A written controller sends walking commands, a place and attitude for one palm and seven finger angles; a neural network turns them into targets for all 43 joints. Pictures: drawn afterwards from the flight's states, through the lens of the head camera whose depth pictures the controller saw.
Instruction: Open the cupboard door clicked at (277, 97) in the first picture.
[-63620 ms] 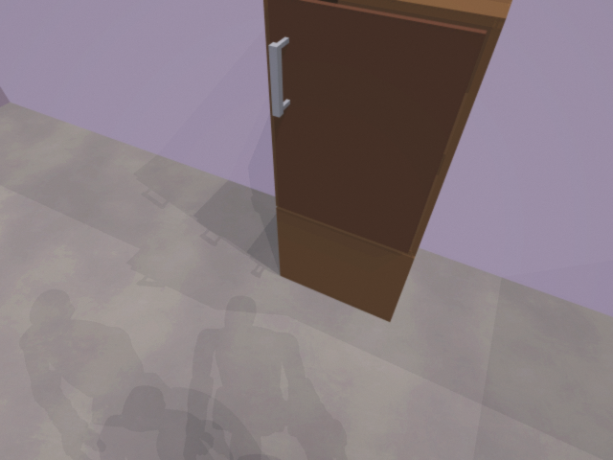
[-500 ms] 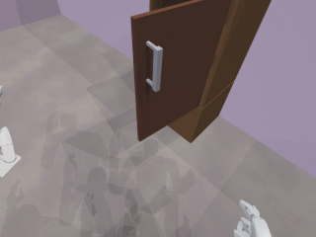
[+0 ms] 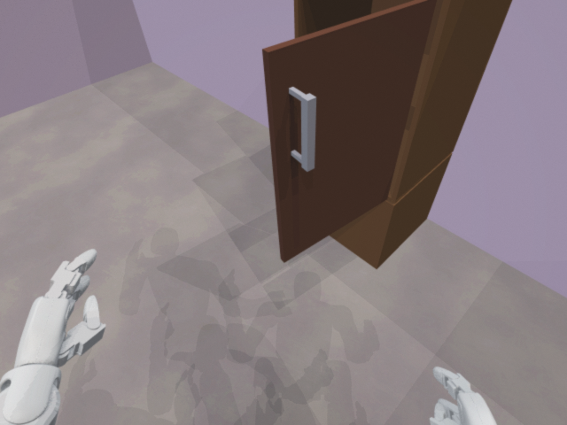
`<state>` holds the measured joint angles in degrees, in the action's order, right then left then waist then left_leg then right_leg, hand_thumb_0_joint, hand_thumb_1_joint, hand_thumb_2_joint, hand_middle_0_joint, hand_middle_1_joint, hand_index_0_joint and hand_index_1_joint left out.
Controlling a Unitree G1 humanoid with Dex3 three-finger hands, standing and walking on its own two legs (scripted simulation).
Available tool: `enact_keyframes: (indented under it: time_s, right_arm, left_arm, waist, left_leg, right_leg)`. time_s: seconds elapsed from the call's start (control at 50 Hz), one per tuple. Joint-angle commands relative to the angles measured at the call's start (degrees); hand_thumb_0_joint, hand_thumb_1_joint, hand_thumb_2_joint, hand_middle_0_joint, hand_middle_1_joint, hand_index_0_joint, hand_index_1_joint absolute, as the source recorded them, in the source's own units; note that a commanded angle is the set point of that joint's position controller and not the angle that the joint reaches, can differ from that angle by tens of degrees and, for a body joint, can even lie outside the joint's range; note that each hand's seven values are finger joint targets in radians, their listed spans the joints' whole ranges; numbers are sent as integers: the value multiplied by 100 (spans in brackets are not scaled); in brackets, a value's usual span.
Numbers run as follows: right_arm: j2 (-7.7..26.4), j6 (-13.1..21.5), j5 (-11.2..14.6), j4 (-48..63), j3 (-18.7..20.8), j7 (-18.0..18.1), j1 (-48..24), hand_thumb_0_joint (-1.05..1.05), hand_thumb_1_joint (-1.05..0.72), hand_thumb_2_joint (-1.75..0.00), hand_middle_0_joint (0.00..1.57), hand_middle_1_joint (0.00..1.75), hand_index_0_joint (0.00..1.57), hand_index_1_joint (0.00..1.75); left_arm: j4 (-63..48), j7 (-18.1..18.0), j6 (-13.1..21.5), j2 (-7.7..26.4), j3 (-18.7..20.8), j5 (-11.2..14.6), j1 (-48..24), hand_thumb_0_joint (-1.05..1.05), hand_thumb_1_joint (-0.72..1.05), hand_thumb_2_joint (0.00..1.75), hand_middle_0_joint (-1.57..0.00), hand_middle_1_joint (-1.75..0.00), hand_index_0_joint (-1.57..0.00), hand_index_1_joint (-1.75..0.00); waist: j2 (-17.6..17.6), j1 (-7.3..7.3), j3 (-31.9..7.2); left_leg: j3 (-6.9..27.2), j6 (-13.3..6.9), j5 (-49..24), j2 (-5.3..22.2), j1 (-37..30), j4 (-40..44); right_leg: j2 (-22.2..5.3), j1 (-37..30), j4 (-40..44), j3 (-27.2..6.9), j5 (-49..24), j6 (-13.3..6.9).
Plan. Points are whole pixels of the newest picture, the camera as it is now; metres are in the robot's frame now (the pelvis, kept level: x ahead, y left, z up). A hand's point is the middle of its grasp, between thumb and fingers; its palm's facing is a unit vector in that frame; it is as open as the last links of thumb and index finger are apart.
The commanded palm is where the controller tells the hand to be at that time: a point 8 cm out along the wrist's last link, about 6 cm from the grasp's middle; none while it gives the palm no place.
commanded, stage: let the arm hang, fingers relaxed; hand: left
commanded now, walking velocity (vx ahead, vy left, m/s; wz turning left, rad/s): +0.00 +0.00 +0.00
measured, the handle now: (301, 130) +0.61 +0.01 +0.10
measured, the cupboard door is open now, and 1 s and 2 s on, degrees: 82 82 82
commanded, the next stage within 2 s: look to check the result in 1.00 s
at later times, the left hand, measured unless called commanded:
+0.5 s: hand out of the picture -0.05 +0.19 -0.16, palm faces +0.03 -0.97 -0.25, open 7.3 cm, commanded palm none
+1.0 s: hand out of the picture +0.01 +0.17 -0.17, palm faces +0.03 -0.98 -0.19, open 7.3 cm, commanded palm none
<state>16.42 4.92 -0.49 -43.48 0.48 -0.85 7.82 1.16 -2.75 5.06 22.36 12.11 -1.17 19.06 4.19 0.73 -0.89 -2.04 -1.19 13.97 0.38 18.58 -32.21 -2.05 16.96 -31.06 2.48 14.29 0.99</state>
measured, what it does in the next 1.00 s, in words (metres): stands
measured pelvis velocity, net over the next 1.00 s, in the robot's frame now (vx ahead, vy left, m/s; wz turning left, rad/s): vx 0.01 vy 0.00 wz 0.00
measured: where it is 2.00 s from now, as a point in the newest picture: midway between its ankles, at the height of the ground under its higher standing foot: outside the picture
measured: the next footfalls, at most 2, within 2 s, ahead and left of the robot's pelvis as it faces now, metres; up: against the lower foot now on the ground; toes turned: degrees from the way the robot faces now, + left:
none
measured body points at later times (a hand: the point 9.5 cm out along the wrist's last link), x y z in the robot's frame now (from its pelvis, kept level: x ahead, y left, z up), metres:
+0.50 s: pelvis -0.01 +0.00 +0.01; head +0.01 -0.01 +0.45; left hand -0.05 +0.25 -0.14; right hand -0.04 -0.22 -0.16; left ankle +0.03 +0.10 -0.73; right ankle +0.02 -0.13 -0.73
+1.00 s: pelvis +0.01 +0.00 +0.01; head +0.02 -0.01 +0.46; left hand +0.01 +0.22 -0.15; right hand -0.01 -0.22 -0.16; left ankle +0.03 +0.10 -0.73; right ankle +0.02 -0.13 -0.73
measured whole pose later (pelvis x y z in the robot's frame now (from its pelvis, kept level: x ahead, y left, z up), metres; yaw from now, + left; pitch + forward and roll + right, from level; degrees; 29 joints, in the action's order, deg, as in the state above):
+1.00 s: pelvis +0.01 +0.00 +0.01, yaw +0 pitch -1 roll +0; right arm 8.1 -0.4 -1.6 -64.9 0.5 1.1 16.1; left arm 64.3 -1.9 0.1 7.7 1.2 -0.9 15.2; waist 0.7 -0.8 2.6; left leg -2.2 -1.2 11.3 -0.3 13.4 -25.5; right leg -2.5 12.4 -25.8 2.4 12.4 1.2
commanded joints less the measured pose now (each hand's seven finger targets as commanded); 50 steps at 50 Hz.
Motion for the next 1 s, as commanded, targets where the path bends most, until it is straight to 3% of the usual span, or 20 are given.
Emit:
enact_keyframes:
  time_s: [0.0, 0.04, 0.08, 0.12, 0.16, 0.2, 0.24, 0.32, 0.38, 0.46, 0.52, 0.68, 0.84, 0.98]
  right_arm:
    - [829, -161, -83, 183, 232, 19, -149, 0, -90, -90, 20, 30, 20, 30]
    - [724, -288, -95, -18, 211, 19, 74, 0, -90, -90, 20, 30, 20, 30]
    - [445, -434, -125, -261, 145, 25, 314, 0, -90, -90, 20, 30, 20, 30]
    - [290, -509, -139, -505, 80, 39, 423, 0, -90, -90, 20, 30, 20, 30]
    - [344, -514, -146, -651, 46, 57, 364, 0, -90, -90, 20, 30, 20, 30]
    - [319, -499, -135, -830, 33, 100, 308, 0, -90, -90, 20, 30, 20, 30]
    - [244, -525, -141, -961, 74, 144, 432, 0, -90, -90, 20, 30, 20, 30]
    - [153, -575, -96, -1249, 128, 189, 803, 0, -90, -90, 20, 30, 20, 30]
    - [45, -581, -79, -1437, 142, 198, 1103, 0, -90, -90, 20, 30, 20, 30]
    - [-97, -599, -76, -1674, 128, 196, 1359, 0, -90, -90, 20, 30, 20, 30]
    - [-231, -592, -88, -1806, 98, 201, 1419, 0, -90, -90, 20, 30, 20, 30]
    - [-329, -558, -101, -1935, 80, 212, 1257, 0, -90, -90, 20, 30, 20, 30]
    - [-350, -487, -96, -1949, 87, 235, 1140, 0, -90, -90, 20, 30, 20, 30]
    - [-332, -471, -75, -1988, 75, 249, 1118, 0, -90, -90, 20, 30, 20, 30]
  left_arm:
    - [1906, 301, -424, 80, -632, -110, -26, 0, 90, 90, -20, -30, -20, -30]
    - [2587, 271, -429, 178, -691, -114, -414, 0, 90, 90, -20, -30, -20, -30]
    - [3193, 216, -504, 65, -838, -62, -688, 0, 90, 90, -20, -30, -20, -30]
    - [3687, 187, -561, -81, -953, -25, -799, 0, 90, 90, -20, -30, -20, -30]
    - [4172, 169, -569, -154, -994, -6, -587, 0, 90, 90, -20, -30, -20, -30]
    - [4688, 161, -562, -269, -985, 12, -240, 0, 90, 90, -20, -30, -20, -30]
    - [5053, 148, -548, -421, -911, 15, 5, 0, 90, 90, -20, -30, -20, -30]
    - [5542, 153, -527, -499, -961, 28, 28, 0, 90, 90, -20, -30, -20, -30]
    - [5785, 135, -497, -556, -979, 32, -1, 0, 90, 90, -20, -30, -20, -30]
    - [6006, 109, -487, -589, -987, 48, 20, 0, 90, 90, -20, -30, -20, -30]
    - [6099, 92, -496, -675, -992, 50, 20, 0, 90, 90, -20, -30, -20, -30]
    - [6198, 67, -520, -816, -985, 28, 125, 0, 90, 90, -20, -30, -20, -30]
    - [6216, 67, -465, -900, -971, 33, 103, 0, 90, 90, -20, -30, -20, -30]
    - [6237, 70, -432, -868, -976, 47, -31, 0, 90, 90, -20, -30, -20, -30]
  waist:
    - [-1222, -44, 26]
    - [-2133, -170, -21]
    - [-2032, -278, 17]
    - [-1096, -314, 78]
    - [141, -177, 141]
    - [823, -30, 98]
    - [1225, 20, -85]
    - [520, -33, 175]
    - [-362, -99, 396]
    - [-755, -163, 499]
    - [-734, -199, 563]
    - [-474, -108, 842]
    - [-151, -75, 535]
    - [-312, -118, 460]
  left_leg:
    - [943, -262, 385, 686, 739, 937]
    - [654, -166, 176, 310, 111, 386]
    - [283, -58, 115, 80, -434, -39]
    - [289, -16, -82, 140, -657, 137]
    - [728, -72, 46, 412, -179, 874]
    - [897, -102, 632, 517, 326, 1336]
    - [942, -114, 900, 549, 386, 1516]
    - [903, -79, 1177, 522, 305, 1552]
    - [752, -74, 800, 449, 76, 1332]
    - [531, -57, 474, 335, -294, 1054]
    - [514, -59, 362, 351, -415, 1057]
    - [671, -87, 648, 445, -63, 1418]
    - [637, -67, 254, 451, -189, 1459]
    - [544, -37, -383, 458, -476, 1330]
  right_leg:
    - [-229, -345, 258, -339, 490, -243]
    - [-596, 127, 855, -750, 778, -423]
    - [-858, 565, 1194, -918, 976, -596]
    - [-762, 687, 1083, -817, 970, -544]
    - [-380, 159, 729, -559, 856, -325]
    - [-250, -545, 560, -372, 435, -247]
    - [-185, -891, 497, -220, 199, -255]
    - [-220, -761, 786, -232, 298, -271]
    - [-345, -452, 1073, -367, 542, -311]
    - [-460, -12, 1331, -492, 1005, -350]
    - [-458, 167, 1295, -497, 1031, -343]
    - [-327, 31, 1075, -395, 745, -250]
    - [-335, -374, 965, -379, 68, -242]
    - [-390, -452, 1036, -354, -230, -242]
